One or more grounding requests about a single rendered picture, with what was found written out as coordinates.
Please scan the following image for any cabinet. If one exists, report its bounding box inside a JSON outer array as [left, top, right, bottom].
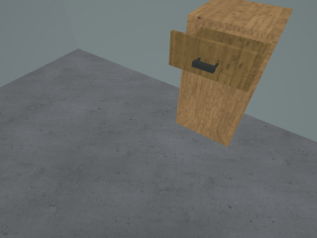
[[175, 0, 293, 147]]

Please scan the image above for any drawer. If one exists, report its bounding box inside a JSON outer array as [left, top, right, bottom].
[[168, 27, 271, 92]]

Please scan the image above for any handle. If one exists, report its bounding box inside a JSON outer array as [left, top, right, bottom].
[[191, 58, 219, 73]]

